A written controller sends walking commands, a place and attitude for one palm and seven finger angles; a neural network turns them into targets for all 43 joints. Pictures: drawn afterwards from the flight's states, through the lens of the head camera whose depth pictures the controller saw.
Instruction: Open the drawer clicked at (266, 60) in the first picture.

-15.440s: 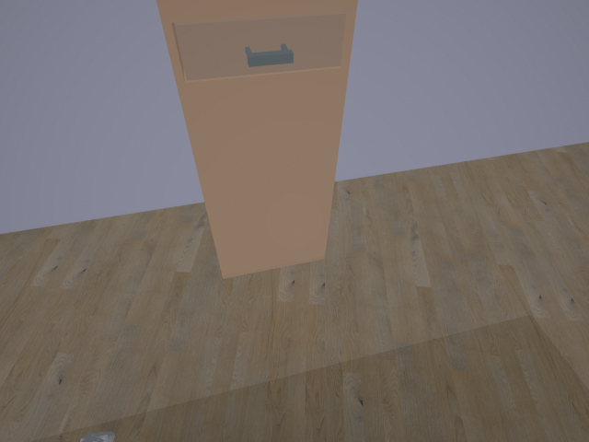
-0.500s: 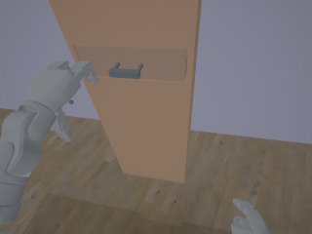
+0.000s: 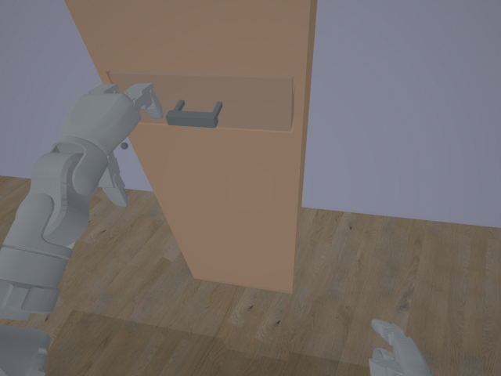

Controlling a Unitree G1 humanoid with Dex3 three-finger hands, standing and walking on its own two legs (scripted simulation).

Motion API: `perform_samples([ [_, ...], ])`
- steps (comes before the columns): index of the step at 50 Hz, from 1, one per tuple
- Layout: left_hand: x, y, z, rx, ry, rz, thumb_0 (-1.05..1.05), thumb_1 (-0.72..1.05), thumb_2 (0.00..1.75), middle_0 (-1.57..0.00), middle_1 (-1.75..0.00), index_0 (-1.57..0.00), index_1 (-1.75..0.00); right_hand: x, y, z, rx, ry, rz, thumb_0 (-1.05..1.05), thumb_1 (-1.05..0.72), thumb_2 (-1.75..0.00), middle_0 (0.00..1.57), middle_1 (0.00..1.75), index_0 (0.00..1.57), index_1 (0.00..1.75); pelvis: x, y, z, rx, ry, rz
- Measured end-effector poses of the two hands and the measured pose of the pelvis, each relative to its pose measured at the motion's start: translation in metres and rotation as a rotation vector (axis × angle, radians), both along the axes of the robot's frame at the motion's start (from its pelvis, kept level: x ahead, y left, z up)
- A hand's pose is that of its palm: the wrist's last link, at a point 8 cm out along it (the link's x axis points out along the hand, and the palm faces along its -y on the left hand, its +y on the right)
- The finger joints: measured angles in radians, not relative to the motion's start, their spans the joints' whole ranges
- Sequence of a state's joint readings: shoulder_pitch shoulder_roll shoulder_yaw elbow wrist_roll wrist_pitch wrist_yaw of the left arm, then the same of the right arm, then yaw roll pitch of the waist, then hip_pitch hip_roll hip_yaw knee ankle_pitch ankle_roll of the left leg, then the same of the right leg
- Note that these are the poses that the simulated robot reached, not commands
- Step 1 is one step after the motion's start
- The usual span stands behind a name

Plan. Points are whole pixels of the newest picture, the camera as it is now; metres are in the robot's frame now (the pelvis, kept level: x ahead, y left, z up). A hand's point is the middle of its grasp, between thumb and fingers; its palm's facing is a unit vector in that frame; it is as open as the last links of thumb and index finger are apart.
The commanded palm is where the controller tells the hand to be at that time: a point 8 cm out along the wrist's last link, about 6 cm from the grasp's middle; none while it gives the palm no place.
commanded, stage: move the hooked fingers above the handle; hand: left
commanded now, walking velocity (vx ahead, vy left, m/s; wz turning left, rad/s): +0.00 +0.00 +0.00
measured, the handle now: (195, 112) +0.57 +0.19 +0.13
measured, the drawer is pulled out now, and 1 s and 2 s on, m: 0.00 0.00 0.00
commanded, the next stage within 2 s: lower the fingers behind the handle in 1.80 s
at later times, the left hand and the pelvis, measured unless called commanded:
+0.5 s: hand (169, 127) +0.44 +0.19 +0.19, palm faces +0.04 -0.02 -1.00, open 13.8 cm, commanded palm +0.42 +0.20 +0.25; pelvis +0.03 -0.01 +0.00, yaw +0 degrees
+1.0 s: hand (188, 109) +0.51 +0.18 +0.18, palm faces -0.01 -0.03 -1.00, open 13.8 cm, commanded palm +0.49 +0.19 +0.24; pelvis +0.04 -0.01 -0.01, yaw -1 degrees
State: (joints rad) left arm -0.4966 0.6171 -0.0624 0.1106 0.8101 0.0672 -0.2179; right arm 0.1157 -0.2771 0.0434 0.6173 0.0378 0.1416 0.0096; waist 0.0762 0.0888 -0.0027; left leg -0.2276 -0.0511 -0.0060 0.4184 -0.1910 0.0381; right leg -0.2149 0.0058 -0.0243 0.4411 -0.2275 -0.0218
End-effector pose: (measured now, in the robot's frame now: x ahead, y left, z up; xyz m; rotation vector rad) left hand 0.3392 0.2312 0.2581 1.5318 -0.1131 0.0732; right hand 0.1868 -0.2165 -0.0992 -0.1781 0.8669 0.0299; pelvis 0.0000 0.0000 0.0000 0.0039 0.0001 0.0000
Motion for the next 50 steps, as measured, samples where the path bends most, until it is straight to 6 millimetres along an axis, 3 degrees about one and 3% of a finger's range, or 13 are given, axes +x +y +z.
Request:
perform_samples([
  [10,0.030,-0.024,-0.013,0.012,0.057,-0.086,0.00,-0.49,0.30,-0.32,-1.20,-0.32,-1.20,-0.013,-0.016,-0.009,-0.018,0.064,-0.059,0.01,-0.91,-0.90,0.20,0.30,0.20,0.30,0.012,-0.002,0.000,0.003,0.025,-0.007],
  [34,0.103,-0.042,-0.020,0.020,0.098,-0.042,0.00,-0.49,0.30,-0.32,-1.20,-0.32,-1.20,-0.012,-0.036,-0.018,-0.032,0.144,-0.139,0.01,-0.91,-0.90,0.20,0.30,0.20,0.30,0.034,-0.011,-0.003,0.008,0.088,-0.011],
  [50,0.147,-0.051,-0.027,0.013,0.132,-0.049,0.00,-0.49,0.30,-0.32,-1.20,-0.32,-1.20,-0.047,-0.051,-0.028,-0.072,0.260,-0.223,0.00,-0.91,-0.90,0.20,0.30,0.20,0.30,0.042,-0.011,-0.006,0.005,0.134,-0.016],
])
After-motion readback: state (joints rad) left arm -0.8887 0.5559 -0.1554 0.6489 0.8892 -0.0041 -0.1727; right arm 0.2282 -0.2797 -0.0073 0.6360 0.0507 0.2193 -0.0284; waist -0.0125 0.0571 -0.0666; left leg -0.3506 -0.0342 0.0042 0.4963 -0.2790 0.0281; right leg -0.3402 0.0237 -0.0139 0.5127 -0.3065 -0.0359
